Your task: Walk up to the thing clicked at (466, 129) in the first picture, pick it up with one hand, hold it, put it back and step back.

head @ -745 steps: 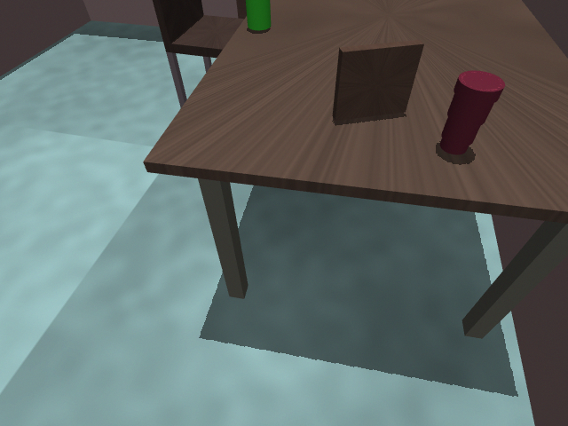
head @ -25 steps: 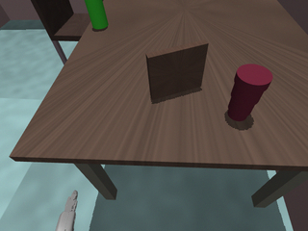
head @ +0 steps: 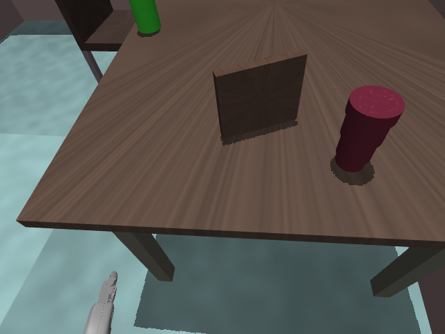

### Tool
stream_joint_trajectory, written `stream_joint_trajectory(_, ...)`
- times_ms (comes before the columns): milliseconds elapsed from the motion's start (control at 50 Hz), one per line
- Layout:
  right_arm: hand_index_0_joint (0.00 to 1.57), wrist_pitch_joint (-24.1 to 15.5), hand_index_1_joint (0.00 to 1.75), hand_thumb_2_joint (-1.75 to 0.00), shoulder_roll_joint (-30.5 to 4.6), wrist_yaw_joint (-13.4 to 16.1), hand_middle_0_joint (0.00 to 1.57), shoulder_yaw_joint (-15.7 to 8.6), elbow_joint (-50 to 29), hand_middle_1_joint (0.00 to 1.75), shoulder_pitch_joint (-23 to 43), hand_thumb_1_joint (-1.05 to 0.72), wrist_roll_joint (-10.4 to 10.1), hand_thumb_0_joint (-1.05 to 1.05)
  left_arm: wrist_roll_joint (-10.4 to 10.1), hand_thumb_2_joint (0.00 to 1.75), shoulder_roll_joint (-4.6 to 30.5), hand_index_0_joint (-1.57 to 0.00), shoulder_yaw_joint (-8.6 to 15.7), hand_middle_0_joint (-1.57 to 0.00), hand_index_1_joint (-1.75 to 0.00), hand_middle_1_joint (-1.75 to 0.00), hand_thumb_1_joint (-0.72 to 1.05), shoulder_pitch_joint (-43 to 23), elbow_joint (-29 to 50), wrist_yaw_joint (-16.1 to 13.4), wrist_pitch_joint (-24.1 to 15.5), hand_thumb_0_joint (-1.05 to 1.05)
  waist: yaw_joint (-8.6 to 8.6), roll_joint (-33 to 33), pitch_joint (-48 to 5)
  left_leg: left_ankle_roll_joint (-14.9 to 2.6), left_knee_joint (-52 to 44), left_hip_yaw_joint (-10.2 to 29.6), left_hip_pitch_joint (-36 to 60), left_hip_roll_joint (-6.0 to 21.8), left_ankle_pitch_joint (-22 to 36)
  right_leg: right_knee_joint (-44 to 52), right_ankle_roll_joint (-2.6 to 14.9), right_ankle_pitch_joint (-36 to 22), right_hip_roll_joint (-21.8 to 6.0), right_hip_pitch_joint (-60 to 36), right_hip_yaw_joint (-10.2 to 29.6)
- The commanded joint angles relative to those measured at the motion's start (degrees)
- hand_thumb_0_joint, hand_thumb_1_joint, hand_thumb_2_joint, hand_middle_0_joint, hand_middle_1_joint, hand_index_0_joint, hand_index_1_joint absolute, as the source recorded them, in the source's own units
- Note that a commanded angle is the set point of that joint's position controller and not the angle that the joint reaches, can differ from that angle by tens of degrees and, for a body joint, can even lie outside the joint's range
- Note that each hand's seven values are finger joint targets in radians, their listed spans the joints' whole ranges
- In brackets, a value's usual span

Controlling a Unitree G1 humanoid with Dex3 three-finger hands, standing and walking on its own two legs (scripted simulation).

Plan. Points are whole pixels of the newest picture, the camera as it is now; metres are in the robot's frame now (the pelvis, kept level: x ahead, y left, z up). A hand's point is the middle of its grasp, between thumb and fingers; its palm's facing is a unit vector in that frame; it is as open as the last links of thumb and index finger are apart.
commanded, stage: go down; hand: right
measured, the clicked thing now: (361, 134) +0.49 -0.20 +0.07
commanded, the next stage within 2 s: approach in 0.50 s
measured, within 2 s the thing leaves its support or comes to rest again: neither
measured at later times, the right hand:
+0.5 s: hand out of the picture +0.38 -0.40 +0.18, palm faces +0.23 +0.97 +0.02, open 17.6 cm
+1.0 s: hand out of the picture +0.39 -0.34 +0.12, palm faces +0.14 +0.99 +0.05, open 17.6 cm
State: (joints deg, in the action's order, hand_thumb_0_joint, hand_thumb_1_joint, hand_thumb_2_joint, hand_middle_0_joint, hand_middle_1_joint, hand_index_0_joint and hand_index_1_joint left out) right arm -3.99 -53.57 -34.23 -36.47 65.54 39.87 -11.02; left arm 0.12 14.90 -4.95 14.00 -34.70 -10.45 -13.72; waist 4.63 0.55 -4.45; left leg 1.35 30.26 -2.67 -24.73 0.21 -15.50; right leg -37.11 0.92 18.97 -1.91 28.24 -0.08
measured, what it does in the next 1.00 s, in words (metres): stands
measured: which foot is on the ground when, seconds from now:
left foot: down 0.00-1.00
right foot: down 0.00-1.00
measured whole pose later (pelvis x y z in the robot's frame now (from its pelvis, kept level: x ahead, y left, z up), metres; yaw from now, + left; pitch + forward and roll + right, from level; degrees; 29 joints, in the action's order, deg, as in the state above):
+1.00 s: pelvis -0.01 +0.01 +0.00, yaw +0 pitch +10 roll +2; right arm -7.3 -44.3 -30.8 -29.6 65.2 40.0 -12.5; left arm 0.4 15.1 -3.8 13.3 -33.3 -9.5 -14.2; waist 4.7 1.1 -4.5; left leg 1.1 34.0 -2.7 -27.8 0.4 -16.5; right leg -39.2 0.7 19.1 -1.8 30.6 0.0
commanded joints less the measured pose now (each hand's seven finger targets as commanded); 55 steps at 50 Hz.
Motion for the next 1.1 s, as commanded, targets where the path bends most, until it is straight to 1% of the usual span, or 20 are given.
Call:
stream_joint_trajectory(0,0.06,-4.0,0.05,-0.04,-24.3,-0.1,0.06,-3.3,-18.2,0.05,22.5,0.56,-2.4,0.0,-0.1,0.07,11.7,-0.04,6.4,-0.05,-0.06,-0.05,-0.57,-1.3,6.8,-1.4,-2.4,0.0,-1.14,-15.4,-24.1,-3.34,-0.9,0.0,4.1,-1.9,17.7,2.8,-1.5,-33.4,-0.3,-19.8,2.7)
stream_joint_trajectory(20,0.06,-3.5,0.04,-0.04,-22.9,-0.1,0.06,-2.5,-13.6,0.04,20.2,0.56,-2.1,0.0,-0.3,0.07,9.9,-0.04,4.8,-0.05,-0.06,-0.05,-0.56,-2.4,6.9,-1.2,-2.4,0.0,-0.71,-14.2,-19.5,-3.32,-1.5,0.2,3.4,-1.7,16.6,2.9,-1.19,-30.6,0.0,-17.0,2.2)
stream_joint_trajectory(60,0.05,-3.3,0.05,-0.05,-23.3,0.3,0.05,-3.1,-13.1,0.05,19.9,0.58,-2.0,0.0,-0.2,0.06,10.7,-0.04,5.4,-0.05,-0.05,-0.05,-0.56,-3.2,8.1,-1.3,-2.6,0.0,-1.23,-12.7,-18.8,-3.46,-1.9,-0.1,4.0,-1.8,14.8,3.7,-1.26,-27.6,-0.2,-15.1,2.5)
stream_joint_trajectory(120,0.06,-3.0,0.05,-0.04,-23.5,0.5,0.05,-2.9,-12.2,0.05,19.9,0.56,-1.3,0.0,-0.3,0.06,8.8,-0.04,3.6,-0.05,-0.05,-0.05,-0.56,-2.6,9.1,-1.2,-2.3,0.0,-1.36,-11.7,-18.5,-3.35,-1.9,0.1,5.5,-1.6,14.5,4.3,-0.94,-24.1,0.2,-13.5,1.9)
stream_joint_trajectory(200,0.05,-2.3,0.05,-0.05,-22.6,0.2,0.05,-2.9,-12.9,0.05,18.3,0.57,-1.6,0.0,-0.2,0.06,8.7,-0.04,4.2,-0.05,-0.05,-0.05,-0.55,1.9,8.5,-1.2,-2.1,0.0,-0.96,-12.0,-19.2,-3.1,-2.0,0.1,5.7,-1.5,16.9,3.9,-0.86,-26.3,0.4,-15.4,1.5)
stream_joint_trajectory(340,0.05,-2.1,0.05,-0.04,-21.9,-0.1,0.05,-1.7,-15.2,0.05,21.4,0.59,-1.7,0.0,-0.2,0.06,8.1,-0.04,3.7,-0.05,-0.05,-0.05,-0.56,-1.2,7.6,-1.1,-2.2,0.0,-0.98,-13.5,-18.0,-3.43,-2.2,0.2,3.6,-1.6,14.7,4.4,-1.1,-25.8,0.0,-15.9,2.0)
stream_joint_trajectory(420,0.05,-2.1,0.05,-0.05,-22.1,-0.2,0.05,-1.5,-16.1,0.05,22.4,0.57,-1.9,0.0,0.0,0.06,10.6,-0.04,6.0,-0.05,-0.05,-0.05,-0.55,0.5,6.0,-1.6,-2.4,0.0,-0.13,-12.1,-19.8,-3.15,-1.9,0.4,4.7,-1.4,16.2,4.3,-0.58,-24.0,0.5,-15.7,1.7)
stream_joint_trajectory(500,0.05,-1.6,0.05,-0.04,-22.4,0.2,0.05,-2.4,-11.8,0.05,19.5,0.59,-1.6,0.0,-0.3,0.06,10.5,-0.04,5.4,-0.05,-0.05,-0.05,-0.55,-2.5,9.4,-1.8,-2.6,0.0,-0.81,-8.1,-17.9,-2.99,-1.9,0.2,5.8,-1.4,17.2,4.1,-0.34,-24.6,0.6,-13.3,1.8)
stream_joint_trajectory(600,0.05,-1.7,0.04,-0.04,-24.3,0.2,0.05,-3.2,-13.8,0.04,19.3,0.55,-1.0,0.0,-0.3,0.05,8.1,-0.04,2.9,-0.05,-0.05,-0.05,-0.56,-0.1,10.0,-1.3,-2.0,0.0,-2.07,-11.8,-19.0,-3.24,-2.1,0.2,7.2,-1.3,15.8,5.1,-0.71,-23.4,0.7,-13.8,1.5)
stream_joint_trajectory(640,0.05,-1.5,0.04,-0.04,-22.6,0.0,0.05,-2.4,-14.6,0.04,18.3,0.55,-1.5,0.0,-0.3,0.05,7.3,-0.05,2.8,-0.05,-0.05,-0.05,-0.56,-0.1,8.4,-1.2,-1.8,0.0,-2.51,-13.6,-18.3,-3.27,-1.8,0.2,6.4,-1.4,16.5,4.7,-0.91,-25.8,0.7,-14.5,1.5)
stream_joint_trajectory(680,0.05,-0.9,0.04,-0.03,-19.2,-0.3,0.05,-0.6,-12.9,0.04,17.5,0.55,-2.1,0.0,-0.2,0.05,7.3,-0.04,3.4,-0.05,-0.06,-0.05,-0.57,0.4,6.1,-1.1,-1.7,0.0,-1.36,-13.3,-16.1,-3.23,-2.1,0.4,4.4,-1.5,15.9,4.4,-0.93,-25.7,0.5,-14.6,1.4)
stream_joint_trajectory(740,0.05,-1.5,0.04,-0.04,-15.6,-0.1,0.05,1.4,-12.9,0.04,18.0,0.55,-2.4,0.0,0.0,0.05,10.8,-0.05,6.4,-0.05,-0.06,-0.05,-0.56,-3.9,8.2,-1.4,-2.6,0.0,0.16,-10.0,-16.8,-3.06,-1.6,0.6,3.4,-1.5,15.0,4.4,-0.45,-22.3,0.4,-13.9,1.5)
stream_joint_trajectory(800,0.05,-2.9,0.04,-0.04,-12.2,0.4,0.05,3.3,-13.0,0.04,18.9,0.55,-2.8,0.0,-0.2,0.05,11.2,-0.05,6.3,-0.05,-0.06,-0.05,-0.56,-3.8,10.2,-1.3,-3.2,0.0,1.18,-7.5,-17.4,-2.82,-1.4,0.4,2.1,-1.6,13.5,4.2,-0.25,-19.7,0.2,-14.8,1.7)
stream_joint_trajectory(820,0.05,-3.8,0.04,-0.04,-10.8,0.4,0.05,5.1,-15.7,0.04,21.6,0.56,-2.8,0.0,-0.2,0.05,9.2,-0.05,5.6,-0.05,-0.06,-0.05,-0.55,0.0,5.7,-1.2,-2.8,0.0,1.29,-9.2,-17.8,-2.71,-0.9,0.8,1.7,-1.5,14.5,3.8,-0.23,-20.1,0.4,-14.7,1.5)
stream_joint_trajectory(840,0.05,-4.3,0.04,-0.03,-9.5,0.8,0.05,4.9,-13.5,0.04,21.0,0.54,-3.4,0.0,-0.2,0.05,9.8,-0.05,5.6,-0.05,-0.06,-0.05,-0.55,-1.3,8.0,-1.1,-3.1,0.0,2.1,-7.2,-17.6,-2.51,-0.9,0.7,1.1,-1.5,14.2,3.3,-0.04,-19.4,0.5,-14.1,1.6)
stream_joint_trajectory(900,0.05,-5.7,0.04,-0.04,-8.2,2.7,0.05,5.2,-8.5,0.04,18.0,0.55,-3.1,0.0,-0.1,0.04,9.9,-0.05,5.5,-0.05,-0.05,-0.05,-0.54,-2.1,9.1,-0.7,-3.1,0.0,1.82,-4.9,-12.7,-2.42,-0.1,0.6,-0.8,-1.5,10.3,3.5,0.11,-13.5,0.6,-8.9,1.7)
stream_joint_trajectory(920,0.05,-6.8,0.04,-0.04,-7.7,3.2,0.05,5.5,-10.9,0.04,19.4,0.57,-3.3,0.0,0.0,0.04,8.0,-0.05,4.0,-0.05,-0.05,-0.05,-0.54,-0.3,7.0,-0.1,-2.7,0.0,1.0,-7.0,-12.6,-2.5,0.5,0.6,-1.5,-1.5,9.1,3.4,-0.16,-12.5,0.5,-8.2,1.6)
stream_joint_trajectory(1000,0.05,-11.0,0.04,-0.04,-8.4,6.1,0.05,4.3,-13.1,0.05,23.1,0.55,-2.3,0.0,0.8,0.03,9.4,-0.06,6.0,-0.05,-0.05,-0.05,-0.52,2.3,9.9,1.1,-2.8,0.0,2.16,-10.5,-20.5,-2.44,4.2,1.1,-3.5,-1.5,11.9,-1.0,-0.99,-18.3,0.4,-10.7,1.5)
stream_joint_trajectory(1040,0.04,-13.6,0.05,-0.05,-7.2,7.7,0.04,4.5,-18.5,0.05,27.8,0.55,-2.0,0.0,1.1,0.03,6.3,-0.06,4.7,-0.06,-0.05,-0.06,-0.52,2.6,7.7,2.1,-2.4,0.0,1.22,-14.2,-24.1,-2.48,7.0,1.5,-5.4,-1.5,13.3,-4.1,-1.23,-21.5,0.4,-10.5,1.3)
stream_joint_trajectory(1080,0.05,-14.4,0.04,-0.03,-4.3,9.5,0.05,5.1,-11.9,0.04,23.0,0.53,-1.6,0.0,1.3,0.04,8.1,-0.06,6.9,-0.06,-0.06,-0.06,-0.54,-0.4,8.3,2.5,-2.3,0.0,1.53,-11.7,-21.0,-2.41,9.3,1.5,-8.9,-1.7,11.8,-6.5,-1.15,-20.1,0.3,-5.9,1.4)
